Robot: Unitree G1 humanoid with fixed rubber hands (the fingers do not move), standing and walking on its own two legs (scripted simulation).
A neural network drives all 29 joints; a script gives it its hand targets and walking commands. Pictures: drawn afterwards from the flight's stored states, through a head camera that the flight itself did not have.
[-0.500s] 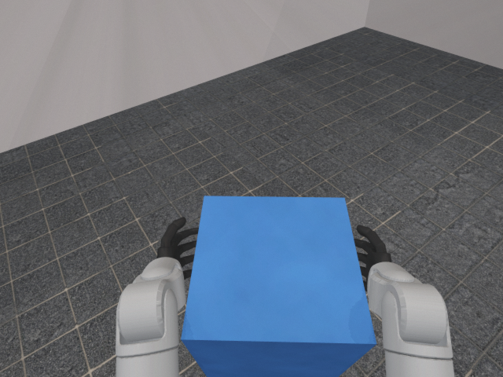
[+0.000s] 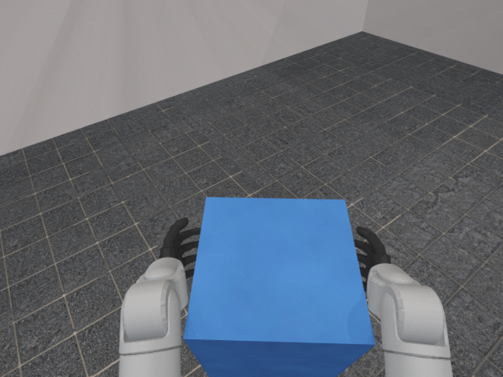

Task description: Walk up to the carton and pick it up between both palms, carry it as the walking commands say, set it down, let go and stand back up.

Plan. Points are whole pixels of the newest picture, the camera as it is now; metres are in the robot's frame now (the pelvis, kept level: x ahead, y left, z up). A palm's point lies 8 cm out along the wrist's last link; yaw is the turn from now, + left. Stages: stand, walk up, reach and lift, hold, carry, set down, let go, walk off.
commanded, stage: carry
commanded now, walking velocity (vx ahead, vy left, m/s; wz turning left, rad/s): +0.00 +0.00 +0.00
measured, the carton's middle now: (272, 294) +0.27 +0.00 +0.01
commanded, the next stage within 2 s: hold in 1.02 s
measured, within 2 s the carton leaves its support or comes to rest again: neither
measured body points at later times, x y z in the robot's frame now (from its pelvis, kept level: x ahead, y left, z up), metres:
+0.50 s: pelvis +0.00 +0.00 +0.00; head -0.01 +0.00 +0.45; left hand +0.29 +0.16 +0.07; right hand +0.28 -0.15 +0.05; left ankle -0.01 +0.09 -0.73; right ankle +0.05 -0.12 -0.73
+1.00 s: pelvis +0.00 +0.01 +0.00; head -0.01 +0.01 +0.45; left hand +0.30 +0.16 +0.06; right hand +0.28 -0.15 +0.05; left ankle -0.01 +0.09 -0.73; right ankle +0.05 -0.12 -0.73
